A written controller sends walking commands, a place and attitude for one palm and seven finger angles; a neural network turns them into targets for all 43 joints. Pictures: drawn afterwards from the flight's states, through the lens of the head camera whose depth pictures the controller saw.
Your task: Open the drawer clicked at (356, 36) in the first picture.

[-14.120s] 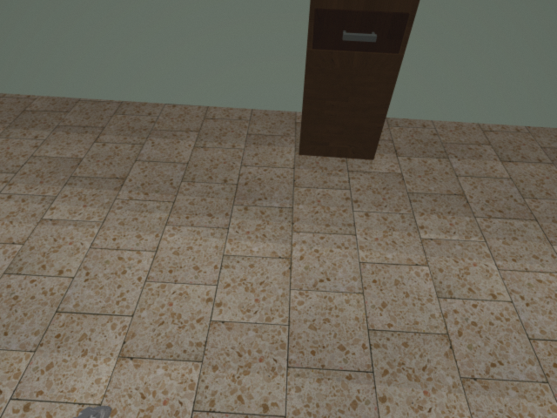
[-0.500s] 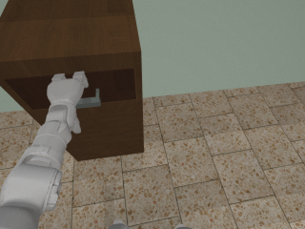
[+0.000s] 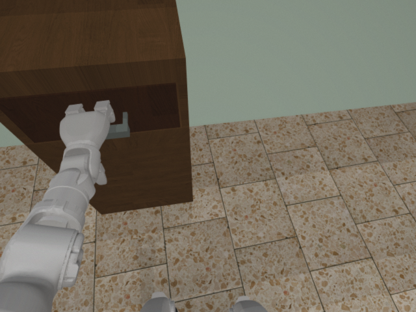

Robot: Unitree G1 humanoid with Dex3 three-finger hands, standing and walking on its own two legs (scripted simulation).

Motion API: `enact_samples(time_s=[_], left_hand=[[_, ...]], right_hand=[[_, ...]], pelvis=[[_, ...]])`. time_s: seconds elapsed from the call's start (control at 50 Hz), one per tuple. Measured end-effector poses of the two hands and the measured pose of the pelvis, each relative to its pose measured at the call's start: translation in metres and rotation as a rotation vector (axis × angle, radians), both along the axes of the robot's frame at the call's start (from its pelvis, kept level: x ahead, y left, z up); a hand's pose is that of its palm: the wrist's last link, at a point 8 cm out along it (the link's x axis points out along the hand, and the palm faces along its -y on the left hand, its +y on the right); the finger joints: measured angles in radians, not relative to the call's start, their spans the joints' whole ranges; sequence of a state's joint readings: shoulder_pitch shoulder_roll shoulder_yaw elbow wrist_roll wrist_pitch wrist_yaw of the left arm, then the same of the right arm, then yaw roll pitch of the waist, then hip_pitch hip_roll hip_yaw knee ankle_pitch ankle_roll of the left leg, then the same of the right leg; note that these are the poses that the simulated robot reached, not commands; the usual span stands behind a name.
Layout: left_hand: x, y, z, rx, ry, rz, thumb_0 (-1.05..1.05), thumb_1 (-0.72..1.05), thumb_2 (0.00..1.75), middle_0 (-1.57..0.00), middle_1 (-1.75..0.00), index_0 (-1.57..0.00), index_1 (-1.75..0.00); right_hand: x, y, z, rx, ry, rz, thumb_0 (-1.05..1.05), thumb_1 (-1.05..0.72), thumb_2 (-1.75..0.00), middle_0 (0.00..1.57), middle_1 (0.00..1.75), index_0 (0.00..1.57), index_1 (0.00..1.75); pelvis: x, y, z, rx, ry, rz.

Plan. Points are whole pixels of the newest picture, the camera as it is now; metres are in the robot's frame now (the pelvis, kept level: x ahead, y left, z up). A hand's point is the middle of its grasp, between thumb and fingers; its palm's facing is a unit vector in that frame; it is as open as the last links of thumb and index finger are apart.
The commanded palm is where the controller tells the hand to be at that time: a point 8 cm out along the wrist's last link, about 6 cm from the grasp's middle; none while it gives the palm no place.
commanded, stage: lower the fingers behind the handle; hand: left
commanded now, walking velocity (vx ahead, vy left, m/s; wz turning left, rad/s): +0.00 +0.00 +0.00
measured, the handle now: (99, 126) +0.54 +0.23 -0.03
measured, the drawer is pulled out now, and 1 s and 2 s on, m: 0.00 0.00 0.00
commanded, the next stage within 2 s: close the thumb around the handle in 1.12 s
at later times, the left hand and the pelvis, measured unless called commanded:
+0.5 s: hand (100, 151) +0.48 +0.22 -0.05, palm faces -0.07 -0.05 -1.00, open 13.9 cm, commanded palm +0.47 +0.21 +0.01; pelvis -0.01 +0.01 -0.02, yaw -1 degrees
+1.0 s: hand (101, 150) +0.48 +0.22 -0.05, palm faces -0.07 -0.04 -1.00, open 13.8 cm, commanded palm +0.47 +0.21 +0.00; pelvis -0.02 +0.01 -0.03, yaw -1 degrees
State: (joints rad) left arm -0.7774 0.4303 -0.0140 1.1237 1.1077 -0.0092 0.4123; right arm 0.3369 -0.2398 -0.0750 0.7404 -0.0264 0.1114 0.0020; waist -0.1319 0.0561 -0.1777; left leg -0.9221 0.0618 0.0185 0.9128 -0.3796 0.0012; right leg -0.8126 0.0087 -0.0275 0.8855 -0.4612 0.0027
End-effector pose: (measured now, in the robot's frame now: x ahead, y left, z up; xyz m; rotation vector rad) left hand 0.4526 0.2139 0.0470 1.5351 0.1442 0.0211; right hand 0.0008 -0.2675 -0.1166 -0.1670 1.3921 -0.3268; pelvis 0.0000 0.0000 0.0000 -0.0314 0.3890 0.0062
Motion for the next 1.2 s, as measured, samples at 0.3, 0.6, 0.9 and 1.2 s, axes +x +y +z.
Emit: enact_samples(time_s=[0.3,0.6,0.9,1.2], left_hand=[[0.002,0.014,-0.018,-0.009,0.005,-0.015,0.00,-0.49,0.30,-0.30,-1.20,-0.31,-1.20],[0.009,0.005,-0.044,-0.008,-0.027,-0.023,0.00,-0.49,0.30,-0.32,-1.20,-0.32,-1.20],[0.011,0.005,-0.044,-0.001,0.000,-0.015,0.00,-0.49,0.30,-0.29,-1.20,-0.32,-1.20],[0.011,0.005,-0.045,0.004,-0.018,-0.005,0.00,-0.49,0.30,-0.28,-1.20,-0.32,-1.20]], right_hand=[[-0.014,0.006,-0.008,-0.022,0.024,0.004,0.00,-0.91,-0.90,0.20,0.30,0.20,0.30],[-0.027,0.020,-0.021,-0.016,0.055,0.004,0.00,-0.91,-0.90,0.20,0.30,0.20,0.30],[-0.035,0.023,-0.026,-0.007,0.060,-0.008,0.00,-0.91,-0.90,0.21,0.30,0.20,0.30],[-0.026,0.013,-0.026,-0.022,0.049,0.008,0.00,-0.91,-0.90,0.20,0.30,0.20,0.30]], pelvis=[[-0.008,0.007,-0.013,-0.013,0.039,-0.002],[-0.015,0.016,-0.028,-0.028,0.081,-0.003],[-0.018,0.016,-0.032,-0.027,0.082,-0.011],[-0.018,0.012,-0.033,-0.026,0.086,-0.006]])
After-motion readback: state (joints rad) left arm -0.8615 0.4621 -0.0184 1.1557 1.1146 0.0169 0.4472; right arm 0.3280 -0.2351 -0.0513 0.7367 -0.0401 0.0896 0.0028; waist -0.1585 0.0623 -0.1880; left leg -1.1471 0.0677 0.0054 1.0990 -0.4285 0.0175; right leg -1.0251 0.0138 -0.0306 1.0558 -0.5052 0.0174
